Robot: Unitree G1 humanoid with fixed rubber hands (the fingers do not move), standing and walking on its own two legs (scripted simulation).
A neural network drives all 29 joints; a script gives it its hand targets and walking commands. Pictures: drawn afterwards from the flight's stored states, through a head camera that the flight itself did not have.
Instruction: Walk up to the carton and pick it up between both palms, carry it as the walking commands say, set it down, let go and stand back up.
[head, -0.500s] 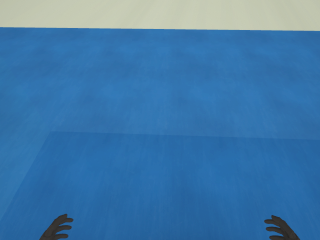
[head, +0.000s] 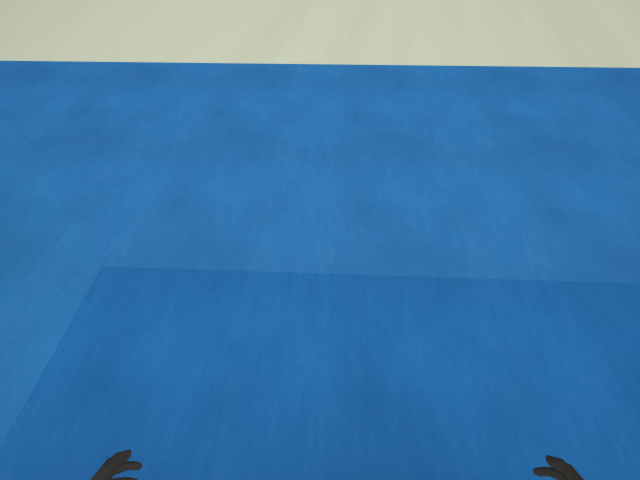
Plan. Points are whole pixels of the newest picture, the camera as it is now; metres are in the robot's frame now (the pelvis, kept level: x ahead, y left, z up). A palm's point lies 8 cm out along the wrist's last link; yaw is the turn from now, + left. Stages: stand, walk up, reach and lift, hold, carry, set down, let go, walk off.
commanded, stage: stand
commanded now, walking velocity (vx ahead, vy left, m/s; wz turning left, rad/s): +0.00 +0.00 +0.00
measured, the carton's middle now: out of the picture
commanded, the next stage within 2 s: walk up in 1.06 s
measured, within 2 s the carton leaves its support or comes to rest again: neither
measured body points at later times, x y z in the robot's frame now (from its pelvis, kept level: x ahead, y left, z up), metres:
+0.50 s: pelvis +0.00 +0.00 +0.01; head +0.00 +0.00 +0.46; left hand +0.11 +0.32 -0.10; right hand +0.11 -0.31 -0.10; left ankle +0.01 +0.12 -0.74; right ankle +0.01 -0.12 -0.74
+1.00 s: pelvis +0.00 +0.00 +0.01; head +0.01 +0.00 +0.46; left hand +0.11 +0.32 -0.10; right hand +0.11 -0.32 -0.10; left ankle +0.01 +0.12 -0.74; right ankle +0.01 -0.12 -0.74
